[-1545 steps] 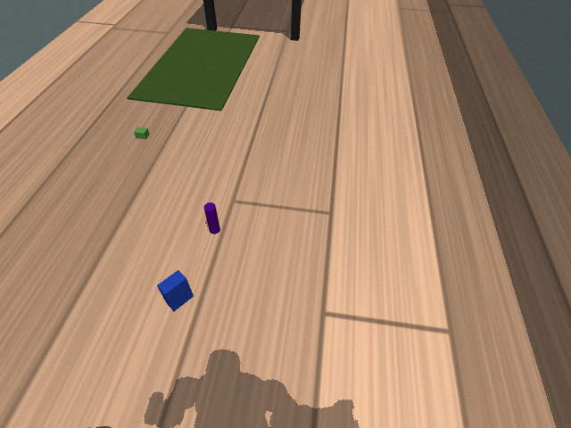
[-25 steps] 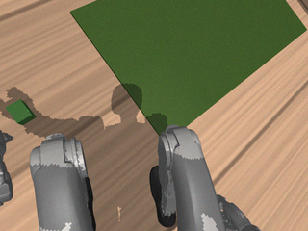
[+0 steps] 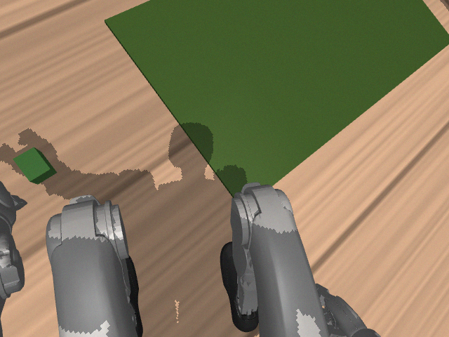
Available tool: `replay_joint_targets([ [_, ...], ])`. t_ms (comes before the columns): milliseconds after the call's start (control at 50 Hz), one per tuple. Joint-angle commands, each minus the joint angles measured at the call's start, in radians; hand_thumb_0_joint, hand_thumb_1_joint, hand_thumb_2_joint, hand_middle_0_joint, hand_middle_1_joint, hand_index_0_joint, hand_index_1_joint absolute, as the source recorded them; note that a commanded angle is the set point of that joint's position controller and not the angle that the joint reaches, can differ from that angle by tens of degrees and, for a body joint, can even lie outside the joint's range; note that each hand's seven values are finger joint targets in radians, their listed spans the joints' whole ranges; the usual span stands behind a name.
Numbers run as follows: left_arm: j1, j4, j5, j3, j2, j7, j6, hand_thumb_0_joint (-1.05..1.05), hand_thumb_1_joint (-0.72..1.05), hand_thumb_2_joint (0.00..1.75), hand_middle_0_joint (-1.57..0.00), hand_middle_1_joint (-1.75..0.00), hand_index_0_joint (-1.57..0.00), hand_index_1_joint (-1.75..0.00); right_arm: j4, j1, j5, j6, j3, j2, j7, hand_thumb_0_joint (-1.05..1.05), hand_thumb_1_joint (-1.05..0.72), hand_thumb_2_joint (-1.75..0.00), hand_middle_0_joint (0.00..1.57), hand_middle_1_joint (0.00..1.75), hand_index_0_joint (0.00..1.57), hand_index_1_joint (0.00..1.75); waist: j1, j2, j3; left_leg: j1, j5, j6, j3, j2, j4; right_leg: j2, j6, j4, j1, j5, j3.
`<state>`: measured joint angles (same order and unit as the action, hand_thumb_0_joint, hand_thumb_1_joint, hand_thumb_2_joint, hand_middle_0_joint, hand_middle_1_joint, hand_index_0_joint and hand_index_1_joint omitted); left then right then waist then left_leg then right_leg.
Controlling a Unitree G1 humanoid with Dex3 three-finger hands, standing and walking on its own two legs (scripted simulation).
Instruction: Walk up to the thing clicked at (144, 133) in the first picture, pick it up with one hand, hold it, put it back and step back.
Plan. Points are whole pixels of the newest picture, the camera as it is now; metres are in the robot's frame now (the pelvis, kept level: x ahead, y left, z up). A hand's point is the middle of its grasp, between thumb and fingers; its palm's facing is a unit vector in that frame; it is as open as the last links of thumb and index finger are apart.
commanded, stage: rise first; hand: left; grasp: from above
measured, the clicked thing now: (35, 166) +0.41 +0.35 -0.29
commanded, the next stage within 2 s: approach in 0.06 s
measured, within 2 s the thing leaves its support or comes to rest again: neither
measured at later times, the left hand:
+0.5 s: hand (9, 160) +0.40 +0.34 -0.17, palm faces -0.26 -0.28 -0.92, open 14.1 cm
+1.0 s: hand (5, 165) +0.39 +0.36 -0.19, palm faces -0.27 -0.28 -0.92, open 14.1 cm
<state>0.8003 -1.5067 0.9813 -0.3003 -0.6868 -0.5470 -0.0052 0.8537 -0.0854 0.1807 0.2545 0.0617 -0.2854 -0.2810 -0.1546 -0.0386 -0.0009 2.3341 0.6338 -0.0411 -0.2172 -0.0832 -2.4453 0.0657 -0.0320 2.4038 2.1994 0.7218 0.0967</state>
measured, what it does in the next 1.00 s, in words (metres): stands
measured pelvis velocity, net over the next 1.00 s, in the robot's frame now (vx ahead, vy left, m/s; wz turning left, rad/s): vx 0.00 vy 0.00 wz -0.01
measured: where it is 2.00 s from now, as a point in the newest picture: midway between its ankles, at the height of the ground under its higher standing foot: (186, 307)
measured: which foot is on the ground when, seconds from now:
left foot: down 0.00-1.00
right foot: down 0.00-1.00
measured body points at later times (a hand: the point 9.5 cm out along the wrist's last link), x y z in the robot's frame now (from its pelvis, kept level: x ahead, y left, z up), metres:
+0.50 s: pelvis +0.00 +0.00 +0.00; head +0.22 +0.07 +0.39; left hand +0.41 +0.35 -0.12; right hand +0.08 -0.26 -0.11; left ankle +0.09 +0.15 -0.28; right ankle +0.09 -0.12 -0.28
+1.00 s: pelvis +0.00 +0.00 +0.00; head +0.24 +0.07 +0.37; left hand +0.40 +0.37 -0.14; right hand +0.06 -0.25 -0.11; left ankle +0.09 +0.15 -0.28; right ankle +0.09 -0.12 -0.28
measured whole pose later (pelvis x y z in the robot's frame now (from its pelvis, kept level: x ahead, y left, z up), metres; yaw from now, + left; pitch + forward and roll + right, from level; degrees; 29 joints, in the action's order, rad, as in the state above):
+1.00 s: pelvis +0.00 +0.00 +0.00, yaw -1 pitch +29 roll -8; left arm 0.83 -1.49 0.98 -0.30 -0.72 -0.57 0.00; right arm 0.85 -0.13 0.20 0.28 0.09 -0.29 -0.30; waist -0.20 -0.05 -0.03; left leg 2.35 0.64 -0.05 -0.23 -0.08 -2.46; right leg 0.07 -0.03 2.41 2.22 0.72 0.11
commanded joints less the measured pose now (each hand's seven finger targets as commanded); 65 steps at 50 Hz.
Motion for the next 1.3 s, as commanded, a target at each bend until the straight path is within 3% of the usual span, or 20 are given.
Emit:
replay_joint_targets([
  [0, 0.222, 0.115, 0.006, -0.014, -0.284, -0.044, -0.005, 0.00, -0.44, 0.87, -0.22, -0.91, -0.22, -0.91, -0.015, -0.170, -0.009, 0.016, -0.063, -0.236, 0.005, 0.00, -0.92, -0.91, 0.20, 0.30, 0.20, 0.30, 0.004, 0.262, 0.629, -0.485, -0.088, 0.060, 0.144, 0.015, 0.220, 0.026, 0.058, -0.291, -0.265, -0.186, 0.087],
  [120, 0.201, 0.097, 0.001, 0.005, -0.254, -0.042, -0.005, 0.00, -0.43, 0.86, -0.23, -0.91, -0.23, -0.91, -0.007, -0.165, -0.008, 0.026, -0.071, -0.236, 0.003, 0.00, -0.92, -0.91, 0.20, 0.30, 0.20, 0.30, 0.002, 0.257, 0.603, -0.487, -0.065, 0.057, 0.141, 0.013, 0.221, 0.025, 0.061, -0.291, -0.236, -0.157, 0.090],
  [160, 0.190, 0.120, 0.003, -0.022, -0.300, -0.048, -0.009, 0.00, -0.53, 0.95, -0.20, -0.89, -0.17, -0.92, -0.006, -0.161, -0.009, 0.028, -0.071, -0.239, 0.003, 0.00, -0.91, -0.90, 0.20, 0.30, 0.20, 0.30, 0.025, 0.262, 0.624, -0.491, -0.077, 0.058, 0.143, 0.014, 0.221, 0.025, 0.061, -0.289, -0.247, -0.168, 0.086],
  [200, 0.210, 0.123, 0.016, -0.015, -0.295, -0.055, -0.012, 0.00, -0.56, 0.97, -0.17, -0.93, -0.14, -0.96, -0.008, -0.163, -0.007, 0.025, -0.064, -0.234, 0.002, 0.00, -0.91, -0.90, 0.20, 0.30, 0.20, 0.30, 0.016, 0.273, 0.634, -0.492, -0.090, 0.058, 0.146, 0.013, 0.215, 0.025, 0.061, -0.282, -0.260, -0.188, 0.087],
  [300, 0.351, 0.122, 0.014, 0.047, -0.239, -0.080, -0.004, 0.00, -0.59, 1.00, -0.14, -0.96, -0.11, -0.99, 0.003, -0.193, 0.005, 0.037, -0.062, -0.247, 0.002, 0.00, -0.91, -0.90, 0.20, 0.30, 0.20, 0.30, -0.059, 0.296, 0.614, -0.517, -0.072, 0.054, 0.136, 0.007, 0.213, 0.024, 0.059, -0.294, -0.215, -0.180, 0.095],
  [380, 0.423, 0.084, -0.004, 0.082, -0.194, -0.105, 0.037, 0.00, -0.61, 1.03, -0.11, -0.99, -0.08, -1.01, 0.019, -0.218, 0.008, 0.046, -0.059, -0.253, 0.001, 0.00, -0.92, -0.90, 0.20, 0.30, 0.20, 0.30, -0.089, 0.312, 0.624, -0.530, -0.049, 0.050, 0.132, 0.006, 0.228, 0.025, 0.059, -0.312, -0.200, -0.161, 0.101],
  [440, 0.413, 0.029, -0.010, 0.077, -0.204, -0.102, 0.072, 0.00, -0.61, 1.03, -0.10, -1.00, -0.07, -1.03, 0.023, -0.223, 0.008, 0.046, -0.053, -0.252, -0.003, 0.00, -0.92, -0.90, 0.20, 0.30, 0.20, 0.30, -0.077, 0.323, 0.633, -0.519, -0.061, 0.051, 0.136, 0.009, 0.231, 0.027, 0.059, -0.311, -0.207, -0.174, 0.095],
  [520, 0.390, -0.028, 0.003, 0.042, -0.275, -0.076, 0.099, 0.00, -0.61, 1.03, -0.10, -1.00, -0.07, -1.02, 0.004, -0.209, 0.004, 0.040, -0.032, -0.252, -0.009, 0.00, -0.92, -0.90, 0.20, 0.30, 0.20, 0.30, -0.068, 0.295, 0.607, -0.465, -0.105, 0.062, 0.144, 0.015, 0.209, 0.030, 0.054, -0.298, -0.240, -0.220, 0.087],
  [560, 0.396, -0.023, 0.015, 0.032, -0.309, -0.054, 0.091, 0.00, -0.61, 1.03, -0.10, -0.99, -0.08, -1.02, 0.003, -0.214, 0.004, 0.042, -0.026, -0.253, -0.014, 0.00, -0.92, -0.90, 0.20, 0.30, 0.20, 0.30, -0.074, 0.270, 0.600, -0.443, -0.119, 0.068, 0.141, 0.019, 0.200, 0.032, 0.051, -0.287, -0.253, -0.232, 0.089],
  [620, 0.305, -0.098, 0.021, 0.035, -0.293, -0.032, 0.083, 0.00, -0.61, 1.02, -0.11, -0.98, -0.08, -1.01, -0.026, -0.197, 0.002, 0.045, -0.017, -0.267, -0.019, 0.00, -0.91, -0.90, 0.20, 0.30, 0.20, 0.30, -0.065, 0.222, 0.577, -0.420, -0.112, 0.074, 0.141, 0.021, 0.196, 0.037, 0.048, -0.293, -0.276, -0.217, 0.090],
  [660, 0.276, -0.108, 0.018, 0.007, -0.318, -0.033, 0.068, 0.00, -0.61, 1.02, -0.12, -0.94, -0.09, -0.98, -0.028, -0.200, 0.003, 0.047, -0.014, -0.274, -0.018, 0.00, -0.91, -0.90, 0.20, 0.30, 0.20, 0.30, -0.058, 0.215, 0.571, -0.418, -0.101, 0.074, 0.136, 0.019, 0.202, 0.039, 0.047, -0.292, -0.291, -0.207, 0.099],
  [760, 0.319, 0.006, 0.016, 0.016, -0.343, -0.040, 0.016, 0.00, -0.59, 1.00, -0.16, -0.90, -0.13, -0.93, -0.039, -0.184, 0.001, 0.050, -0.002, -0.258, -0.020, 0.00, -0.91, -0.90, 0.20, 0.30, 0.20, 0.30, -0.049, 0.277, 0.613, -0.459, -0.098, 0.067, 0.129, 0.013, 0.202, 0.042, 0.054, -0.280, -0.305, -0.205, 0.101],
  [840, 0.350, 0.125, 0.024, -0.022, -0.394, -0.070, -0.016, 0.00, -0.55, 0.96, -0.17, -0.89, -0.14, -0.92, -0.030, -0.202, 0.006, 0.048, -0.015, -0.259, -0.014, 0.00, -0.91, -0.90, 0.20, 0.30, 0.20, 0.30, -0.046, 0.330, 0.654, -0.482, -0.092, 0.063, 0.134, 0.008, 0.181, 0.037, 0.053, -0.284, -0.307, -0.200, 0.090],
  [920, 0.318, 0.185, 0.008, -0.016, -0.322, -0.077, -0.004, 0.00, -0.57, 0.98, -0.16, -0.89, -0.13, -0.92, -0.016, -0.227, 0.007, 0.044, -0.042, -0.249, -0.014, 0.00, -0.91, -0.90, 0.20, 0.30, 0.20, 0.30, -0.051, 0.364, 0.686, -0.531, -0.111, 0.055, 0.138, 0.008, 0.193, 0.029, 0.056, -0.287, -0.293, -0.217, 0.092],
  [960, 0.304, 0.165, -0.010, 0.038, -0.244, -0.065, 0.014, 0.00, -0.61, 1.01, -0.13, -0.92, -0.09, -0.96, -0.003, -0.224, 0.000, 0.045, -0.057, -0.247, -0.013, 0.00, -0.92, -0.90, 0.20, 0.30, 0.20, 0.30, -0.054, 0.385, 0.682, -0.553, -0.094, 0.049, 0.135, 0.003, 0.211, 0.031, 0.063, -0.294, -0.250, -0.205, 0.098],
  [1020, 0.337, 0.113, -0.013, 0.095, -0.185, -0.045, 0.040, 0.00, -0.61, 1.01, -0.11, -0.95, -0.08, -0.98, 0.017, -0.243, -0.003, 0.046, -0.063, -0.247, -0.014, 0.00, -0.91, -0.90, 0.20, 0.30, 0.20, 0.30, -0.077, 0.338, 0.612, -0.521, -0.082, 0.051, 0.128, 0.006, 0.219, 0.032, 0.062, -0.299, -0.213, -0.201, 0.106],
  [1100, 0.327, 0.027, -0.004, 0.091, -0.197, -0.049, 0.050, 0.00, -0.60, 1.03, -0.12, -0.97, -0.09, -0.99, 0.009, -0.231, -0.003, 0.052, -0.048, -0.255, -0.018, 0.00, -0.91, -0.90, 0.20, 0.30, 0.20, 0.30, -0.079, 0.270, 0.573, -0.476, -0.109, 0.057, 0.126, 0.011, 0.208, 0.035, 0.056, -0.295, -0.227, -0.229, 0.109],
  [1140, 0.343, -0.014, 0.002, 0.061, -0.238, -0.059, 0.044, 0.00, -0.59, 1.00, -0.13, -0.96, -0.10, -0.99, 0.006, -0.228, 0.001, 0.057, -0.037, -0.268, -0.020, 0.00, -0.91, -0.90, 0.20, 0.30, 0.20, 0.30, -0.080, 0.233, 0.550, -0.451, -0.111, 0.061, 0.122, 0.012, 0.202, 0.034, 0.052, -0.289, -0.233, -0.227, 0.114],
  [1220, 0.398, -0.019, 0.025, 0.035, -0.299, -0.070, 0.027, 0.00, -0.57, 0.99, -0.16, -0.93, -0.13, -0.96, -0.001, -0.215, 0.012, 0.065, -0.025, -0.272, -0.024, 0.00, -0.91, -0.90, 0.20, 0.30, 0.20, 0.30, -0.082, 0.264, 0.571, -0.469, -0.091, 0.060, 0.123, 0.014, 0.200, 0.034, 0.053, -0.284, -0.239, -0.198, 0.113],
  [1280, 0.408, -0.014, 0.029, 0.039, -0.286, -0.083, 0.029, 0.00, -0.55, 0.97, -0.18, -0.91, -0.14, -0.94, -0.018, -0.187, 0.014, 0.072, -0.026, -0.272, -0.028, 0.00, -0.91, -0.90, 0.20, 0.30, 0.20, 0.30, -0.074, 0.337, 0.597, -0.523, -0.061, 0.049, 0.119, 0.011, 0.229, 0.033, 0.061, -0.275, -0.211, -0.161, 0.124],
])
